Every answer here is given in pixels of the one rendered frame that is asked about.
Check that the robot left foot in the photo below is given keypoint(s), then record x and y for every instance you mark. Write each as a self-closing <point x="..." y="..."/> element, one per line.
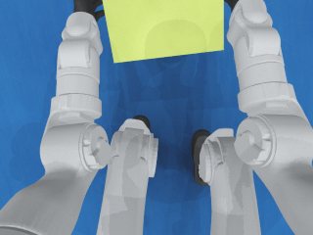
<point x="144" y="120"/>

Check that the robot right foot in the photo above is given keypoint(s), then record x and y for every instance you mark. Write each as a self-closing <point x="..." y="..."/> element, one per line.
<point x="197" y="141"/>

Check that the left robot forearm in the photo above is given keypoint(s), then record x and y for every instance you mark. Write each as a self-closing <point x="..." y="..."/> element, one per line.
<point x="78" y="73"/>

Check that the robot right upper arm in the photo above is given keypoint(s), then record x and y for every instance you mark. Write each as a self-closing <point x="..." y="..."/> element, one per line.
<point x="279" y="148"/>

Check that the robot left upper arm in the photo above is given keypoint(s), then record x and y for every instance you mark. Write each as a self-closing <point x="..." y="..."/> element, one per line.
<point x="71" y="154"/>

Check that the right robot forearm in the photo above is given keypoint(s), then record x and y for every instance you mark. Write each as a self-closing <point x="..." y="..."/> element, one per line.
<point x="260" y="67"/>

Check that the robot right hand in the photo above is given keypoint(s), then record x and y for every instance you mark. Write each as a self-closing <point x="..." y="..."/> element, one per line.
<point x="232" y="4"/>

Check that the robot foot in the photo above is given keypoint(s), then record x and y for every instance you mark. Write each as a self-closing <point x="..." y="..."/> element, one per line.
<point x="144" y="120"/>
<point x="197" y="141"/>

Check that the carton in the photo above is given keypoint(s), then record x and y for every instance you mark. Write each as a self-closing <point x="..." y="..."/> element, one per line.
<point x="150" y="29"/>

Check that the robot left hand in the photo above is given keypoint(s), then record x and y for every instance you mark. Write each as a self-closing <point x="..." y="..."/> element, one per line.
<point x="89" y="6"/>

